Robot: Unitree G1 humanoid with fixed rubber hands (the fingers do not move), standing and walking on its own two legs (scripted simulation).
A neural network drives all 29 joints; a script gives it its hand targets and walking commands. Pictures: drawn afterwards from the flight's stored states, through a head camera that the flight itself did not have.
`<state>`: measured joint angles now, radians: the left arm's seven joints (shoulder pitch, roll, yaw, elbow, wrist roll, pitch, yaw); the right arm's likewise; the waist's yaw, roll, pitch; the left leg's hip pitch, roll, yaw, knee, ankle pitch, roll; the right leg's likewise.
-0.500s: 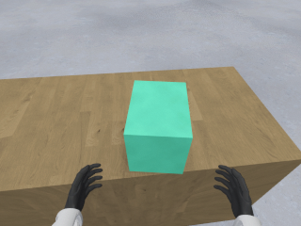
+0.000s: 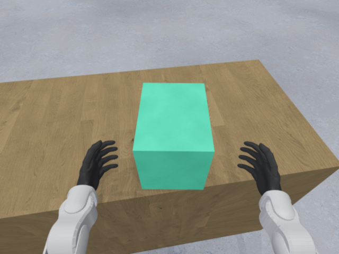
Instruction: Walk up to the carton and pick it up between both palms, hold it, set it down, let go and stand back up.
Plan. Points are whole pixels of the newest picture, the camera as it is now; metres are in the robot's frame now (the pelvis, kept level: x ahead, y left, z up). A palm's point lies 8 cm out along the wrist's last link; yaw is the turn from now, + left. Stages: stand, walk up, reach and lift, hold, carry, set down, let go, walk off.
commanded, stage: reach and lift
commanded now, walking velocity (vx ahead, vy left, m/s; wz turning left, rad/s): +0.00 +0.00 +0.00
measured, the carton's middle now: (173, 136) +0.41 +0.05 +0.03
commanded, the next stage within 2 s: none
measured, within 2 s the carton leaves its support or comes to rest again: neither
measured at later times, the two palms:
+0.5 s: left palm (96, 141) +0.32 +0.21 +0.11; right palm (258, 141) +0.35 -0.14 +0.10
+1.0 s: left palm (98, 101) +0.40 +0.22 +0.15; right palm (250, 103) +0.42 -0.13 +0.15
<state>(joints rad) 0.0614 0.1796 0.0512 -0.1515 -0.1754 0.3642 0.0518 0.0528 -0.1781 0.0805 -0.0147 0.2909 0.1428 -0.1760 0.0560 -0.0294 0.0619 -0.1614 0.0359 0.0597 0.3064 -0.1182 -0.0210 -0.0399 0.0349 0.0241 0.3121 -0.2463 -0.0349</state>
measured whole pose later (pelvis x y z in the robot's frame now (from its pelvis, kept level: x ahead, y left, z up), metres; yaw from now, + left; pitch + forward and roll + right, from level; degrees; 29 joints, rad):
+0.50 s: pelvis -0.01 -0.01 +0.00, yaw +0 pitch +2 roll +0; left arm -0.35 0.20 0.17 -0.02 -0.15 0.60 0.04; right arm -0.40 -0.21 0.12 0.18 0.36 0.28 -0.27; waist 0.04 -0.03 0.05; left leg -0.26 0.05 0.05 0.33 -0.10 -0.03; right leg -0.16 0.05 0.02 0.37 -0.24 -0.05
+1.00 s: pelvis -0.01 +0.00 +0.00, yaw +0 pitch +8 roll -1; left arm -0.78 0.28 0.13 0.40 -0.18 0.59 0.10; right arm -0.82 -0.23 0.06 0.57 0.39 0.34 -0.25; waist 0.04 -0.02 -0.04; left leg -0.41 0.06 0.04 0.39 -0.11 -0.02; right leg -0.27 0.06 0.00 0.36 -0.22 -0.03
